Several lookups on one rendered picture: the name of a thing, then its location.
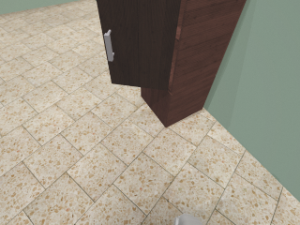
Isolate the cupboard door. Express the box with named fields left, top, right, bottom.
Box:
left=97, top=0, right=181, bottom=91

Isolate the handle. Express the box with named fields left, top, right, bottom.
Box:
left=104, top=29, right=114, bottom=62

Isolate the robot right thigh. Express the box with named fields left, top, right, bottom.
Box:
left=173, top=214, right=203, bottom=225

